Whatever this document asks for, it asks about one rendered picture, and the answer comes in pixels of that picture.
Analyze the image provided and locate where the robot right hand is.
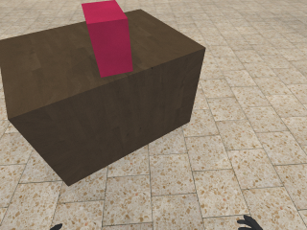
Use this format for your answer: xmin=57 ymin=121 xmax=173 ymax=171
xmin=237 ymin=215 xmax=263 ymax=230

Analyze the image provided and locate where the pedestal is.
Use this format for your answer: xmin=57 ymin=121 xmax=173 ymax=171
xmin=0 ymin=9 xmax=206 ymax=187

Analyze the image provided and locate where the carton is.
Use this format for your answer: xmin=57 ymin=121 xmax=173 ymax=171
xmin=82 ymin=0 xmax=133 ymax=78

